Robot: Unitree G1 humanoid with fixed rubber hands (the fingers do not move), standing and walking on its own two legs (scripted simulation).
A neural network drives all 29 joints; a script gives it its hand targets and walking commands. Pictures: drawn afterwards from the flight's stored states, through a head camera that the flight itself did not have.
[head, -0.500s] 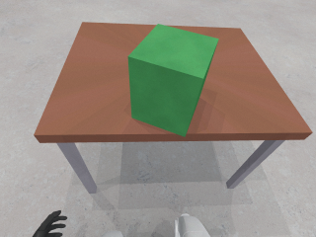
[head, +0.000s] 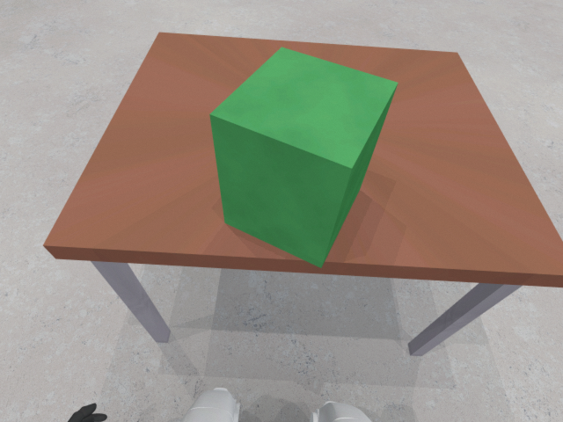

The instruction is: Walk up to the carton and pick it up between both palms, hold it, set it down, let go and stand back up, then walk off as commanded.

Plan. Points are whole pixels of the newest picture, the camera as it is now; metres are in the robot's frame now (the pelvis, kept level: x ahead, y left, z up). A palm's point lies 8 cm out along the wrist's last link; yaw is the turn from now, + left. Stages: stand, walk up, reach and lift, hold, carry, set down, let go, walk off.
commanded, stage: walk up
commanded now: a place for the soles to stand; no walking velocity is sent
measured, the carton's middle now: (301, 160) +0.50 -0.01 +0.06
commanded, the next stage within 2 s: stand in 1.10 s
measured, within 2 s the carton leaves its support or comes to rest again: neither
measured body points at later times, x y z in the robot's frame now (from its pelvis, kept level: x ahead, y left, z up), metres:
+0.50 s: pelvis +0.01 +0.02 +0.00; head +0.04 +0.05 +0.45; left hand +0.14 +0.32 -0.12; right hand +0.11 -0.29 -0.10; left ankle +0.06 +0.14 -0.70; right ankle +0.03 -0.11 -0.70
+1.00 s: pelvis +0.02 +0.01 +0.01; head +0.04 +0.03 +0.46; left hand +0.15 +0.31 -0.10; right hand +0.12 -0.30 -0.10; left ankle +0.06 +0.14 -0.70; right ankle +0.03 -0.11 -0.70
